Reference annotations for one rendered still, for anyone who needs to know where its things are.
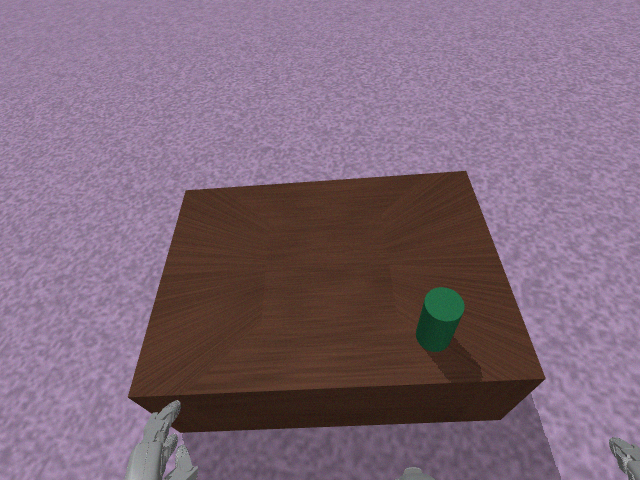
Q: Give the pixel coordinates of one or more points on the right robot hand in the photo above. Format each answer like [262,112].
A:
[628,457]

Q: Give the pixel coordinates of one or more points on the left robot hand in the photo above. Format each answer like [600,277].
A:
[148,459]

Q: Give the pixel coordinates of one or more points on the can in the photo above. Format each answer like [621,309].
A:
[441,312]

